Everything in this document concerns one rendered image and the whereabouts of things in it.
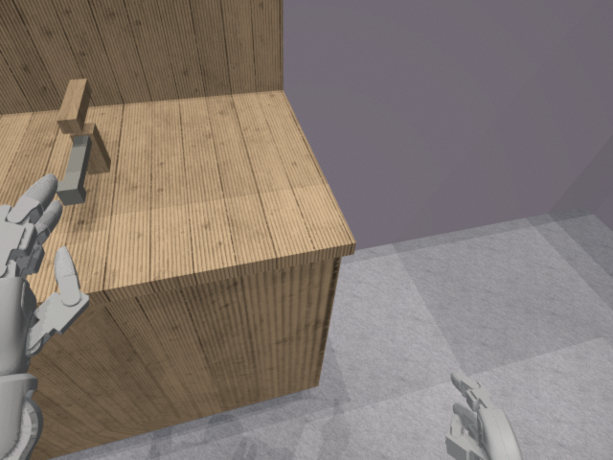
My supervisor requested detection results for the left robot hand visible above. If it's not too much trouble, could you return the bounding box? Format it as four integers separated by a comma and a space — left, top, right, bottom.
0, 173, 89, 376

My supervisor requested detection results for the counter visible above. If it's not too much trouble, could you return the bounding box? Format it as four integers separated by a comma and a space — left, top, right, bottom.
0, 0, 356, 460

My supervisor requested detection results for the tap lever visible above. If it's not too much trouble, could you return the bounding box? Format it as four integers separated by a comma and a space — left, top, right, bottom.
57, 135, 92, 206

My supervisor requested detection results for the left robot forearm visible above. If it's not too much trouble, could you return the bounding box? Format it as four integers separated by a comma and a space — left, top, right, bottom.
0, 374, 43, 460

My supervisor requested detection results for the right robot hand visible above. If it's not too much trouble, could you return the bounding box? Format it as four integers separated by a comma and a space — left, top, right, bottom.
445, 371, 523, 460

